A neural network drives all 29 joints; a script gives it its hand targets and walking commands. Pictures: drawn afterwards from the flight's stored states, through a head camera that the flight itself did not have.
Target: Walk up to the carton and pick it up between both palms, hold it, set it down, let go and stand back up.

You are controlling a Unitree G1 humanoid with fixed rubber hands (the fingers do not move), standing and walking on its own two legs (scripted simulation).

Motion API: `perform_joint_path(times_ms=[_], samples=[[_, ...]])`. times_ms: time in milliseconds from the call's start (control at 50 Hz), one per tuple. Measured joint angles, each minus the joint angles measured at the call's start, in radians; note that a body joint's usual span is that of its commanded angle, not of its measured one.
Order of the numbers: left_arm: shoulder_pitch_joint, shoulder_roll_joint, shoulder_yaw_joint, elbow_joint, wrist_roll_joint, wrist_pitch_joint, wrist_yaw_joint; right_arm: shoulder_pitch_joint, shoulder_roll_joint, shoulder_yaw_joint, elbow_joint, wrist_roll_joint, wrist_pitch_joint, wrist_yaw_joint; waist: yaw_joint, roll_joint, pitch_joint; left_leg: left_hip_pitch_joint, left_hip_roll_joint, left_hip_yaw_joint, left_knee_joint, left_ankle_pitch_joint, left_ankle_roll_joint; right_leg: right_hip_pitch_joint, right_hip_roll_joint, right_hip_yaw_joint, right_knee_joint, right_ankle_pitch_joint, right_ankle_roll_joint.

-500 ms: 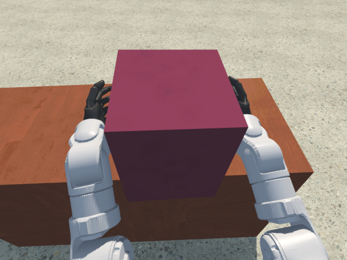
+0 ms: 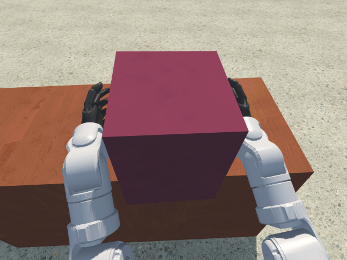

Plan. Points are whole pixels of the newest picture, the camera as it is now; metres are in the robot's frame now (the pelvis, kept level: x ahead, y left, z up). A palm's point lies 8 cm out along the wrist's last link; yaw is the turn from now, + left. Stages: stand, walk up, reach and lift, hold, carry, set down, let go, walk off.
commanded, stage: hold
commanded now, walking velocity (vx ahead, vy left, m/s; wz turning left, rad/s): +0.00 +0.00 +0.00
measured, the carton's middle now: (169, 131) +0.35 +0.01 +0.14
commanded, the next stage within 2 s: none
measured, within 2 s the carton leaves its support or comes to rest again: neither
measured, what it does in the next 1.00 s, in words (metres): stands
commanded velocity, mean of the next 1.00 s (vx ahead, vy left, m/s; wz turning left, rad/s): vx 0.00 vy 0.00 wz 0.00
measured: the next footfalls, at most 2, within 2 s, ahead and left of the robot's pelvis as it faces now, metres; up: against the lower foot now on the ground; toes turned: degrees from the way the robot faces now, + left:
none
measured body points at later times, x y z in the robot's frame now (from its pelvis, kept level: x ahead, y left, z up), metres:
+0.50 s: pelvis +0.00 +0.00 +0.00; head +0.00 -0.01 +0.45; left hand +0.36 +0.15 +0.18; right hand +0.37 -0.14 +0.17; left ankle +0.00 +0.12 -0.76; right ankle +0.00 -0.12 -0.76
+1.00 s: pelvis +0.00 +0.00 +0.00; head +0.00 +0.00 +0.45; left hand +0.36 +0.16 +0.18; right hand +0.38 -0.14 +0.16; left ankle +0.00 +0.12 -0.76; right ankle +0.00 -0.12 -0.76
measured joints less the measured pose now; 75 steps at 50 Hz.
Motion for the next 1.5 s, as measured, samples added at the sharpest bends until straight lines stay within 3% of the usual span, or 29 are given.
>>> perform_joint_path(times_ms=[720, 1220, 1500], samples=[[-0.025, 0.004, 0.012, 0.058, 0.005, -0.022, -0.002, -0.026, 0.006, -0.015, 0.052, -0.014, -0.011, 0.009, 0.010, -0.001, -0.010, -0.011, 0.004, 0.001, 0.000, 0.004, -0.002, -0.011, 0.004, 0.001, 0.000, 0.004, -0.003], [0.022, 0.006, -0.014, -0.026, -0.001, 0.006, 0.002, 0.009, -0.004, 0.012, -0.012, 0.011, -0.001, -0.005, 0.000, -0.004, -0.003, 0.007, -0.001, -0.003, 0.000, -0.003, -0.001, 0.008, -0.001, -0.003, 0.000, -0.004, 0.001], [-0.022, 0.001, 0.001, 0.032, 0.008, -0.011, 0.000, -0.016, -0.001, -0.013, 0.023, -0.009, -0.006, 0.006, 0.006, 0.002, -0.007, -0.010, 0.001, 0.004, 0.000, 0.007, 0.000, -0.012, 0.001, 0.004, 0.001, 0.008, 0.000]])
